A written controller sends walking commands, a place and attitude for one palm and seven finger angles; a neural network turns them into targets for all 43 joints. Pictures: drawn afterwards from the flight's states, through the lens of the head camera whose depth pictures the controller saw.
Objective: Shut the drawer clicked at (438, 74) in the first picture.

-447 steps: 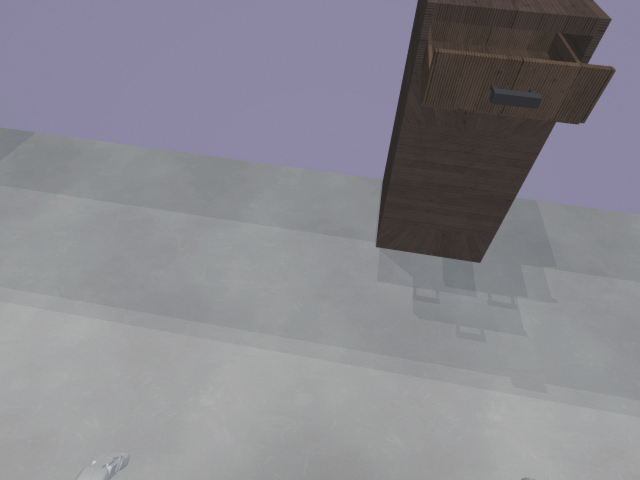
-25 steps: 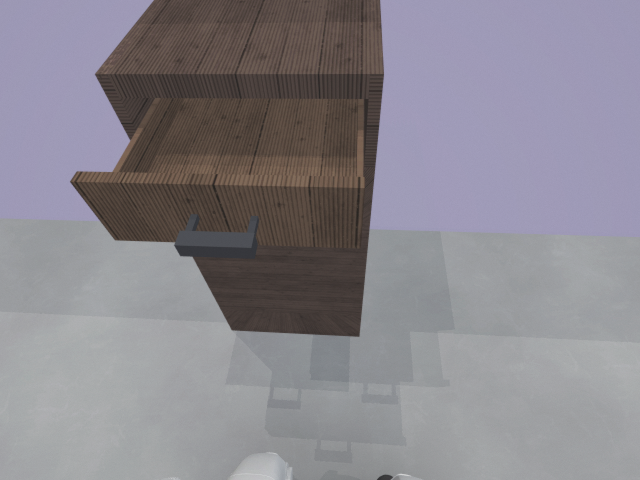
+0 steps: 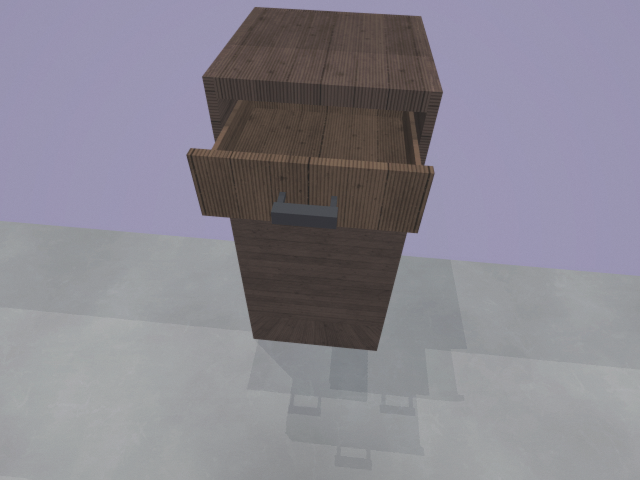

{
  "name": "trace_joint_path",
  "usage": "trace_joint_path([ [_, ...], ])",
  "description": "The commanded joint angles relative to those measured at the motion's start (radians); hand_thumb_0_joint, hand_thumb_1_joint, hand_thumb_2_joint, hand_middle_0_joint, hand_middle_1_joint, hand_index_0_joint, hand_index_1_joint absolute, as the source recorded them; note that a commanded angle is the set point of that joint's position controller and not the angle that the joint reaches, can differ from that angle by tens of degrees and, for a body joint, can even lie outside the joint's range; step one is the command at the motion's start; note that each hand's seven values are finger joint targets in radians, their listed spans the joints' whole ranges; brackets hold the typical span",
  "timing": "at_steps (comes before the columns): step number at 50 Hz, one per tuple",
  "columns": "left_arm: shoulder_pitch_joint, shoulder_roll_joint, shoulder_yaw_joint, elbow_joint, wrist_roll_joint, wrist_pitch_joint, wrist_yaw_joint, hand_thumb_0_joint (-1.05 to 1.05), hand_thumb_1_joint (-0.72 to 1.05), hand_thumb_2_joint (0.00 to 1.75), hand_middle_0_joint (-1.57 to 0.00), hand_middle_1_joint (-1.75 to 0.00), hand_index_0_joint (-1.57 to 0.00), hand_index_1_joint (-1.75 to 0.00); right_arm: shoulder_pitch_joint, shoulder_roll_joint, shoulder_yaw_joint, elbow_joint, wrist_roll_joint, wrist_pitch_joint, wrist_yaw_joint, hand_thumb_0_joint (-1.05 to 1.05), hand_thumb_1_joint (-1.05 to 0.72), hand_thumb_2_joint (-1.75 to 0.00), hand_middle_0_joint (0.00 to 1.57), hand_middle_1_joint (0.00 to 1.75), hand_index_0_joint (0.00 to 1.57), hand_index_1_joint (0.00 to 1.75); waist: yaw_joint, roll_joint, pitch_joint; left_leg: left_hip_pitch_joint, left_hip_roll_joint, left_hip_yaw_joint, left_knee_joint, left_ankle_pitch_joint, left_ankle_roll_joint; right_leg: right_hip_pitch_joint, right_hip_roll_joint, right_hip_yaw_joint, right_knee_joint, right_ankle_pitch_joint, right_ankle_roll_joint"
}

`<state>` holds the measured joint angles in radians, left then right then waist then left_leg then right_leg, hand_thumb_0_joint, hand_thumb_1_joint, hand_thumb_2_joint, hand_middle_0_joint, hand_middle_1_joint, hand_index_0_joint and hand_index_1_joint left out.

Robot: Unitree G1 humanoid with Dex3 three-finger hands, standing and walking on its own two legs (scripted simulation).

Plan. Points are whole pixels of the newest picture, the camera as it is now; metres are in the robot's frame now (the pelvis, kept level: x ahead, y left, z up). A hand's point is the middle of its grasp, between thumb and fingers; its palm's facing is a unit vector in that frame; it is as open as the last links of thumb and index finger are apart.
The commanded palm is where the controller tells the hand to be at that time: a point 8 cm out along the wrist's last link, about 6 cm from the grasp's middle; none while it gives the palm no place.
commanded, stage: come to a stop and stand still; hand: left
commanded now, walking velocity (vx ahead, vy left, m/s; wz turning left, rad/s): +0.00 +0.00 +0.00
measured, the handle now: (306, 207) +0.51 +0.07 +0.07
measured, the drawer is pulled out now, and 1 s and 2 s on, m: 0.19 0.19 0.19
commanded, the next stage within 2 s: look again from close up in 1.28 s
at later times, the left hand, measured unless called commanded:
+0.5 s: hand out of the picture -0.01 +0.23 -0.16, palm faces -0.01 -0.98 -0.18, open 7.3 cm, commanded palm none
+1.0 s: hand out of the picture -0.17 +0.19 -0.16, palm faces +0.06 -0.99 -0.13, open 7.4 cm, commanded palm none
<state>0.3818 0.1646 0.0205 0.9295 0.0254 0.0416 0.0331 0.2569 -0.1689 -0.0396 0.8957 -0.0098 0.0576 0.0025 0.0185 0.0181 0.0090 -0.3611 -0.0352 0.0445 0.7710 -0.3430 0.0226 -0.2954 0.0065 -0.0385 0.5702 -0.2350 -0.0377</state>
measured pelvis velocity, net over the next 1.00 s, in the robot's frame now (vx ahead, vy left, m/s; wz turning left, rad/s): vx -0.09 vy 0.04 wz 0.00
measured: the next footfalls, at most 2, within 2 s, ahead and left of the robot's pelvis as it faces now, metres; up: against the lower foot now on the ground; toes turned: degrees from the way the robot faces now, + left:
left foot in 0.06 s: +0.03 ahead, +0.09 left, +0.00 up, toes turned +1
right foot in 0.36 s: -0.02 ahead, -0.09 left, +0.00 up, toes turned +1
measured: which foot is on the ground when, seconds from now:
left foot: up 0.00-0.04, down 0.06-1.00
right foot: down 0.00-0.10, up 0.12-0.34, down 0.36-1.00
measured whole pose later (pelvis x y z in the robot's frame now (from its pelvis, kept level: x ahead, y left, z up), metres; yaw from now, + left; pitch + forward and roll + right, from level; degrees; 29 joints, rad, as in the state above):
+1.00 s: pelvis -0.09 +0.04 +0.01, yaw +0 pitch -2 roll -1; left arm 0.45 0.12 -0.01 1.11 0.02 0.00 0.03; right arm 0.25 -0.16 -0.01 1.07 -0.01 0.01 -0.02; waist 0.02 -0.01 0.01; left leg -0.28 -0.07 0.06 0.38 -0.12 0.08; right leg -0.23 0.02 0.02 0.45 -0.22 -0.01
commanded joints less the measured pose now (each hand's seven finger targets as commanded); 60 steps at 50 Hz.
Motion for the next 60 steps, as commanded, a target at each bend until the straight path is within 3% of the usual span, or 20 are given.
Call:
trace_joint_path([
  [1, -0.151, 0.17, 0.043, -0.121, 0.002, -0.036, 0.014, 0.0, 0.9, 0.9, -0.2, -0.3, -0.2, -0.3, 0.15, -0.07, -0.015, -0.002, 0.002, -0.032, -0.005, 0.0, -0.9, -0.9, 0.2, 0.3, 0.2, 0.3, -0.086, -0.148, 0.03, 0.219, 0.018, -0.025, -0.241, 0.006, -0.009, -0.202, -0.169, 0.225, -0.267, -0.312, -0.089],
  [2, -0.097, 0.151, 0.039, -0.099, -0.001, -0.032, 0.013, 0.0, 0.9, 0.9, -0.2, -0.3, -0.2, -0.3, 0.138, -0.058, -0.009, 0.005, 0.0, -0.046, -0.007, 0.0, -0.9, -0.9, 0.2, 0.3, 0.2, 0.3, -0.061, -0.066, 0.041, 0.215, 0.027, -0.046, -0.386, 0.012, -0.005, -0.163, -0.125, 0.198, -0.179, -0.294, -0.056],
  [3, -0.049, 0.117, 0.032, -0.089, -0.007, -0.029, 0.01, 0.0, 0.9, 0.9, -0.2, -0.3, -0.2, -0.3, 0.114, -0.086, -0.009, 0.003, -0.005, -0.06, -0.012, 0.0, -0.9, -0.9, 0.2, 0.3, 0.2, 0.3, -0.034, 0.102, 0.061, 0.153, 0.103, -0.163, -0.48, -0.035, 0.018, -0.127, -0.064, 0.141, -0.075, -0.232, -0.023],
  [4, -0.013, 0.086, 0.025, -0.07, -0.015, -0.032, 0.006, 0.0, 0.9, 0.9, -0.2, -0.3, -0.2, -0.3, 0.084, -0.117, -0.009, -0.006, -0.01, -0.069, -0.02, 0.0, -0.9, -0.9, 0.2, 0.3, 0.2, 0.3, -0.012, 0.222, 0.055, 0.078, 0.21, -0.285, -0.533, -0.011, 0.059, -0.084, -0.019, 0.084, -0.01, -0.134, 0.006],
  [5, -0.015, 0.096, 0.027, -0.053, -0.013, -0.034, 0.006, 0.0, 0.9, 0.9, -0.2, -0.3, -0.2, -0.3, 0.057, -0.113, -0.004, -0.008, -0.012, -0.073, -0.031, 0.0, -0.9, -0.9, 0.2, 0.3, 0.2, 0.3, -0.002, 0.195, 0.051, 0.042, 0.227, -0.319, -0.561, 0.049, 0.085, -0.048, 0.001, 0.065, 0.032, -0.102, 0.014],
  [6, -0.025, 0.094, 0.026, -0.027, -0.009, -0.024, 0.008, 0.0, 0.9, 0.9, -0.2, -0.3, -0.2, -0.3, 0.037, -0.109, -0.001, 0.008, -0.009, -0.076, -0.038, 0.0, -0.9, -0.9, 0.2, 0.3, 0.2, 0.3, 0.001, 0.251, 0.049, 0.046, 0.225, -0.325, -0.577, 0.07, 0.074, -0.037, -0.006, 0.077, 0.077, -0.124, 0.014],
  [8, -0.024, 0.083, 0.024, -0.012, -0.008, -0.019, 0.002, 0.0, 0.9, 0.9, -0.2, -0.3, -0.2, -0.3, 0.059, -0.111, 0.001, 0.023, -0.006, -0.075, -0.046, 0.0, -0.9, -0.9, 0.2, 0.3, 0.2, 0.3, 0.0, 0.118, 0.029, 0.077, 0.232, -0.316, -0.559, 0.123, 0.081, -0.036, 0.002, 0.097, 0.126, -0.135, 0.006],
  [10, -0.044, 0.06, 0.019, 0.004, -0.011, -0.02, -0.003, 0.0, 0.9, 0.9, -0.2, -0.3, -0.2, -0.3, 0.073, -0.116, 0.003, 0.048, -0.007, -0.076, -0.051, 0.0, -0.9, -0.9, 0.2, 0.3, 0.2, 0.3, -0.007, 0.05, 0.036, 0.115, 0.233, -0.294, -0.551, 0.157, 0.095, -0.037, -0.007, 0.095, 0.105, -0.131, 0.008],
  [13, -0.064, 0.056, 0.013, 0.016, -0.014, -0.025, -0.005, 0.0, 0.9, 0.9, -0.2, -0.3, -0.2, -0.3, 0.103, -0.108, 0.008, 0.079, -0.004, -0.08, -0.051, 0.0, -0.9, -0.9, 0.2, 0.3, 0.2, 0.3, -0.014, 0.044, 0.036, 0.184, 0.233, -0.289, -0.551, 0.198, 0.094, -0.022, -0.019, 0.079, -0.006, -0.128, 0.009],
  [16, -0.056, 0.053, 0.007, 0.041, -0.016, -0.032, 0.001, 0.0, 0.9, 0.9, -0.2, -0.3, -0.2, -0.3, 0.117, -0.099, 0.013, 0.108, 0.0, -0.08, -0.049, 0.0, -0.9, -0.9, 0.2, 0.3, 0.2, 0.3, -0.013, 0.041, 0.027, 0.175, 0.212, -0.278, -0.537, 0.175, 0.062, 0.065, -0.035, 0.093, -0.152, -0.035, -0.001],
  [19, -0.038, 0.07, 0.001, 0.064, -0.015, -0.038, 0.007, 0.0, 0.9, 0.9, -0.2, -0.3, -0.2, -0.3, 0.118, -0.084, 0.02, 0.125, 0.002, -0.086, -0.042, 0.0, -0.9, -0.9, 0.2, 0.3, 0.2, 0.3, -0.014, 0.025, 0.014, 0.146, 0.176, -0.256, -0.543, 0.151, 0.018, 0.133, -0.071, 0.116, -0.183, 0.034, -0.021],
  [20, -0.037, 0.072, -0.002, 0.069, -0.014, -0.038, 0.006, 0.0, 0.9, 0.9, -0.2, -0.3, -0.2, -0.3, 0.111, -0.092, 0.017, 0.126, 0.002, -0.086, -0.041, 0.0, -0.9, -0.9, 0.2, 0.3, 0.2, 0.3, -0.019, 0.018, 0.013, 0.145, 0.174, -0.253, -0.564, 0.091, 0.005, 0.123, -0.071, 0.112, -0.175, 0.013, -0.019],
  [22, -0.05, 0.066, -0.002, 0.07, -0.012, -0.035, 0.004, 0.0, 0.9, 0.9, -0.2, -0.3, -0.2, -0.3, 0.1, -0.11, 0.009, 0.134, -0.002, -0.076, -0.036, 0.0, -0.9, -0.9, 0.2, 0.3, 0.2, 0.3, -0.021, -0.031, 0.049, 0.102, 0.178, -0.267, -0.596, -0.078, 0.018, 0.107, -0.062, 0.106, -0.171, -0.036, -0.013],
  [24, -0.042, 0.068, -0.004, 0.069, -0.008, -0.033, 0.004, 0.0, 0.9, 0.9, -0.2, -0.3, -0.2, -0.3, 0.086, -0.112, 0.008, 0.137, -0.002, -0.071, -0.033, 0.0, -0.9, -0.9, 0.2, 0.3, 0.2, 0.3, -0.017, 0.001, 0.072, 0.084, 0.177, -0.269, -0.618, -0.135, 0.022, 0.088, -0.061, 0.098, -0.166, -0.055, -0.011],
  [29, -0.003, 0.062, -0.005, 0.078, -0.002, -0.033, 0.005, 0.0, 0.9, 0.9, -0.2, -0.3, -0.2, -0.3, 0.071, -0.116, 0.005, 0.136, -0.003, -0.059, -0.028, 0.0, -0.9, -0.9, 0.2, 0.3, 0.2, 0.3, -0.014, 0.005, 0.105, 0.041, 0.175, -0.275, -0.643, -0.228, 0.027, 0.059, -0.051, 0.089, -0.159, -0.095, -0.006],
  [37, 0.084, 0.049, -0.008, 0.107, 0.001, -0.036, 0.004, 0.0, 0.9, 0.9, -0.2, -0.3, -0.2, -0.3, 0.047, -0.124, 0.002, 0.13, -0.003, -0.048, -0.025, 0.0, -0.9, -0.9, 0.2, 0.3, 0.2, 0.3, -0.012, 0.015, 0.091, 0.036, 0.16, -0.251, -0.641, -0.254, 0.02, 0.04, -0.036, 0.096, -0.157, -0.125, -0.009],
  [44, 0.103, 0.038, -0.017, 0.126, -0.003, -0.055, 0.0, 0.0, 0.9, 0.9, -0.2, -0.3, -0.2, -0.3, 0.053, -0.101, 0.008, 0.139, 0.001, -0.05, -0.026, 0.0, -0.9, -0.9, 0.2, 0.3, 0.2, 0.3, -0.034, -0.044, 0.058, 0.141, 0.118, -0.187, -0.524, -0.106, 0.019, -0.049, -0.073, 0.177, -0.251, -0.188, -0.019],
  [47, 0.096, 0.035, -0.021, 0.13, -0.005, -0.057, 0.0, 0.0, 0.9, 0.9, -0.2, -0.3, -0.2, -0.3, 0.064, -0.097, 0.012, 0.149, 0.002, -0.052, -0.026, 0.0, -0.9, -0.9, 0.2, 0.3, 0.2, 0.3, -0.042, -0.035, 0.069, 0.153, 0.124, -0.191, -0.512, -0.108, 0.019, -0.089, -0.074, 0.181, -0.253, -0.216, -0.015],
  [54, 0.131, 0.033, -0.014, 0.138, 0.0, -0.048, 0.0, 0.0, 0.9, 0.9, -0.2, -0.3, -0.2, -0.3, 0.059, -0.092, 0.01, 0.152, -0.002, -0.047, -0.026, 0.0, -0.9, -0.9, 0.2, 0.3, 0.2, 0.3, -0.021, -0.042, 0.114, 0.048, 0.116, -0.194, -0.525, -0.182, 0.019, -0.073, -0.056, 0.174, -0.235, -0.266, -0.013],
  [60, 0.123, 0.032, -0.002, 0.128, -0.002, -0.045, -0.002, 0.0, 0.9, 0.9, -0.2, -0.3, -0.2, -0.3, 0.075, -0.069, 0.012, 0.157, -0.006, -0.046, -0.029, 0.0, -0.9, -0.9, 0.2, 0.3, 0.2, 0.3, -0.018, -0.044, 0.077, 0.053, 0.088, -0.156, -0.459, -0.143, 0.01, -0.077, -0.067, 0.188, -0.25, -0.298, -0.021],
])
